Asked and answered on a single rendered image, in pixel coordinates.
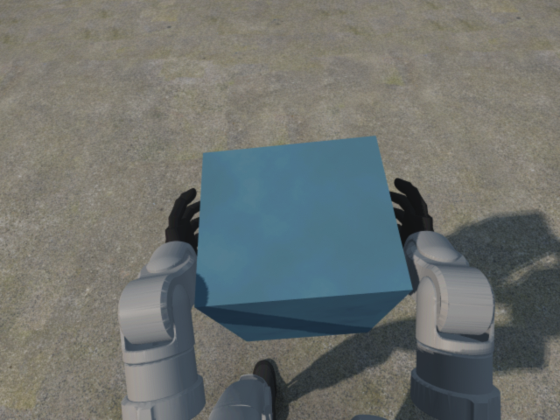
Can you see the robot left thigh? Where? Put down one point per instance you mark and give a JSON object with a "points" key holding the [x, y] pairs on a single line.
{"points": [[244, 400]]}

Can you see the robot right forearm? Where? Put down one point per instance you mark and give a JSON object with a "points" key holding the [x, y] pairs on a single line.
{"points": [[453, 377]]}

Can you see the robot left forearm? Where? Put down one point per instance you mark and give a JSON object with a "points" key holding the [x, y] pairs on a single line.
{"points": [[156, 328]]}

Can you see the robot left foot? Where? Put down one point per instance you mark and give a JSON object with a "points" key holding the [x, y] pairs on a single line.
{"points": [[264, 369]]}

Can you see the carton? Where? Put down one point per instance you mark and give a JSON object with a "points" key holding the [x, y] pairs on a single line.
{"points": [[298, 240]]}

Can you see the robot left hand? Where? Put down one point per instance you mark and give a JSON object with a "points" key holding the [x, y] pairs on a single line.
{"points": [[181, 226]]}

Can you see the robot right hand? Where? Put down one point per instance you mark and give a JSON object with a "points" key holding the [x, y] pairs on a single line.
{"points": [[415, 216]]}

